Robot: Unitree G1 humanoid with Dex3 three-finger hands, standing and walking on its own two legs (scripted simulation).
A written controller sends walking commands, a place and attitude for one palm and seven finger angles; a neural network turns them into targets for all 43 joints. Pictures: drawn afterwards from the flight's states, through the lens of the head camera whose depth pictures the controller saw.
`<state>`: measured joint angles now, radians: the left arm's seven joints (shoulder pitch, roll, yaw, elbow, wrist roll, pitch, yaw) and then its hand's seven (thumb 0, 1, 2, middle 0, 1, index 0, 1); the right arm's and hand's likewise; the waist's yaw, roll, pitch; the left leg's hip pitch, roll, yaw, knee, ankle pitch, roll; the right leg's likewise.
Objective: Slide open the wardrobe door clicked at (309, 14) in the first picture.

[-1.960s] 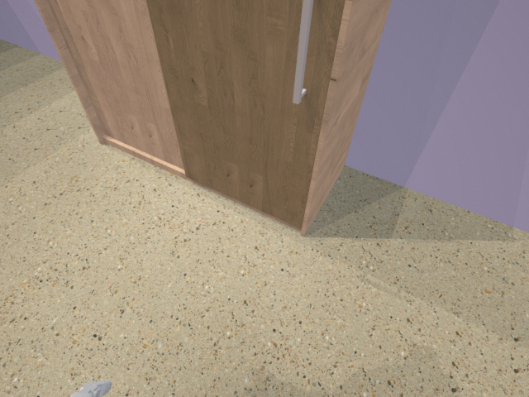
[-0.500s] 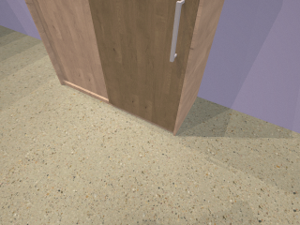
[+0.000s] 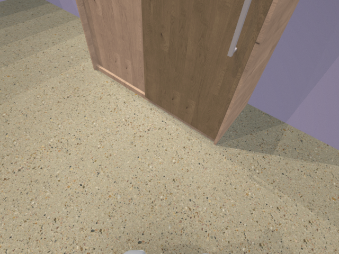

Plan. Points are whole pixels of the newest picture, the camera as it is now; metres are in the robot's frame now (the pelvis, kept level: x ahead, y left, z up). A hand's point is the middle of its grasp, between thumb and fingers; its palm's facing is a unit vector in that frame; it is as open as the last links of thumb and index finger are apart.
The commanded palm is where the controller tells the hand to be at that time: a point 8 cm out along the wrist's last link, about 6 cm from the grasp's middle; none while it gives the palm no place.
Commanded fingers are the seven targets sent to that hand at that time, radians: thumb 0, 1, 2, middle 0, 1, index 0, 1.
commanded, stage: walk to a spot facing it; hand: right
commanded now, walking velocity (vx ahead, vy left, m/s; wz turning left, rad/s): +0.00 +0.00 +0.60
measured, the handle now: (242, 21) +0.94 -0.26 +0.11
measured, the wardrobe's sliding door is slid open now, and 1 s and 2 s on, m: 0.00 0.00 0.00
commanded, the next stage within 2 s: turn to face it in 1.64 s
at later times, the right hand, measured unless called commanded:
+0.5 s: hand out of the picture +0.10 -0.25 -0.14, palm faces -0.19 +0.96 -0.21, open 7.4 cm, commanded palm none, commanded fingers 0.00 -0.90 -0.90 0.20 0.30 0.20 0.30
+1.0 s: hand (171, 196) +0.30 +0.00 -0.15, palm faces -0.60 +0.78 -0.17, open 7.4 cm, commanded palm none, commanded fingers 0.00 -0.90 -0.90 0.20 0.30 0.20 0.30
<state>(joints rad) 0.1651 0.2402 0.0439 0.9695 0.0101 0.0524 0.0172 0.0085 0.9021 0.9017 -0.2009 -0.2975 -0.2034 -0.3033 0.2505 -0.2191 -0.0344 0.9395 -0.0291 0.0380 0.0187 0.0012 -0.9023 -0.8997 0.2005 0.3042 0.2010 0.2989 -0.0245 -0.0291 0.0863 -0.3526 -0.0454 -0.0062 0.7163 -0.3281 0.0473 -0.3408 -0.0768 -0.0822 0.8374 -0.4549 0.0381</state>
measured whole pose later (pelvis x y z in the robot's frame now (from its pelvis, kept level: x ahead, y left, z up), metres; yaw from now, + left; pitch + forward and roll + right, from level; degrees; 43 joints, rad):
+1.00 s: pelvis +0.09 +0.07 +0.01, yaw +34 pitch -1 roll +1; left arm 0.42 0.20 0.04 1.07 0.02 0.01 0.00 0.01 0.91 0.90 -0.20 -0.30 -0.20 -0.30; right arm 0.09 -0.21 -0.05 0.91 -0.02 -0.04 0.03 0.00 -0.90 -0.90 0.20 0.30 0.20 0.30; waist 0.07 0.00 0.10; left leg -0.35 0.00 0.11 0.62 -0.26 0.04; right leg -0.39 -0.17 -0.08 1.24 -0.42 0.04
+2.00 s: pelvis +0.38 +0.34 +0.01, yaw +47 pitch -1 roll +1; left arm 0.29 0.14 0.05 1.05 0.02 0.01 0.02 0.01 0.91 0.90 -0.20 -0.30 -0.20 -0.30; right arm 0.12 -0.15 -0.05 1.01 -0.02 -0.05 -0.02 -0.01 -0.93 -0.90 0.20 0.30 0.20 0.30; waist 0.06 -0.03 0.04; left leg -0.28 0.00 0.24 0.51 -0.22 0.09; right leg -0.52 -0.13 -0.04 1.16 -0.35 0.04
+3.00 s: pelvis +0.41 +0.39 +0.02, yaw +12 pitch -1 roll -2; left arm 0.14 0.27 0.10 0.91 0.02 0.09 -0.04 0.01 0.91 0.90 -0.19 -0.30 -0.20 -0.30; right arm 0.23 -0.19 -0.03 0.89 -0.03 0.01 -0.01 0.00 -0.90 -0.90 0.20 0.30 0.20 0.30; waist 0.01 0.00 0.09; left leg -0.20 0.14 0.20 0.54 -0.32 -0.01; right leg -0.45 -0.04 -0.04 0.95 -0.42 0.07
